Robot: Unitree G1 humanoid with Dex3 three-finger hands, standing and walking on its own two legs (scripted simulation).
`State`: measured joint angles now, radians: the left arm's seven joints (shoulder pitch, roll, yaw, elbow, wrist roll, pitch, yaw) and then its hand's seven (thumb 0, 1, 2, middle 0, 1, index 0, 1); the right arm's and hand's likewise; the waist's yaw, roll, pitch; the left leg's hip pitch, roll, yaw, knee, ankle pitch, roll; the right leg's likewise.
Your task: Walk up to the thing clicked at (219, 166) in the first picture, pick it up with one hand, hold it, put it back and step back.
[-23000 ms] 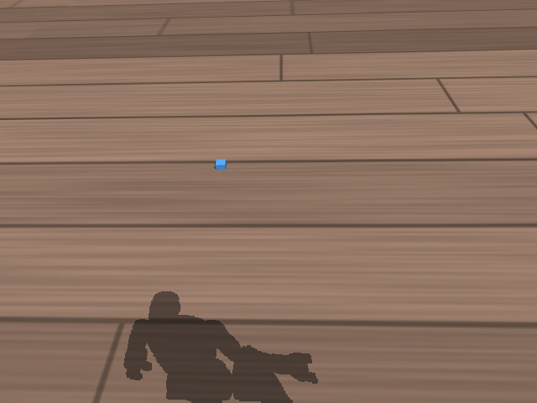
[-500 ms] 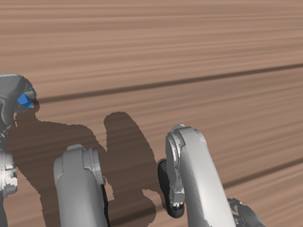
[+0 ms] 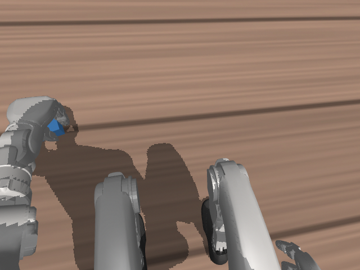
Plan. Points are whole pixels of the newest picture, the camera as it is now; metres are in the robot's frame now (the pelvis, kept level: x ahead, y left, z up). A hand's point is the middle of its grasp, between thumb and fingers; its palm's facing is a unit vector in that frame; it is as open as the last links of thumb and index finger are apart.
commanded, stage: lift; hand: left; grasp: from above
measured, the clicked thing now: (47, 126) +0.46 +0.32 -0.15
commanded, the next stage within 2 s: hold in 1.26 s
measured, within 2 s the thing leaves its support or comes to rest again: neither
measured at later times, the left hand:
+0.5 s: hand out of the picture +0.37 +0.28 +0.08, palm faces -0.42 -0.10 -0.90, open 5.4 cm
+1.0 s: hand out of the picture +0.35 +0.25 +0.23, palm faces -0.43 -0.10 -0.90, open 5.4 cm
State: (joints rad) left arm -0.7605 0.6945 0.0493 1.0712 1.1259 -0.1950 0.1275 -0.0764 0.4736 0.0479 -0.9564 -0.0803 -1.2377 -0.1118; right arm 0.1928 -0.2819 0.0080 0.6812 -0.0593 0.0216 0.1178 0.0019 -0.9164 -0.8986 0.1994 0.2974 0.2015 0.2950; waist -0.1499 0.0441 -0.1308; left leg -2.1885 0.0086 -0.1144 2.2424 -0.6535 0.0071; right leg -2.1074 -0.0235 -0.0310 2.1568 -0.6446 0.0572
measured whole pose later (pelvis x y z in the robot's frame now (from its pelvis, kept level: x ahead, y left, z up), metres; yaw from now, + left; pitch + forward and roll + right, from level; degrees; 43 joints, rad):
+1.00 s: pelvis +0.04 +0.00 +0.30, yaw +4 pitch +14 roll -2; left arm -0.32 0.44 -0.15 0.78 1.00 -0.05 0.10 -0.08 0.48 0.05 -0.94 -0.12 -1.23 -0.16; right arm 0.24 -0.24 -0.03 0.73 0.04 -0.02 -0.06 0.01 -0.91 -0.90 0.20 0.30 0.20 0.30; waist -0.06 0.04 -0.13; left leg -0.93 0.05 -0.01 1.13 -0.46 -0.01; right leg -0.91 -0.02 0.00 1.09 -0.43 0.03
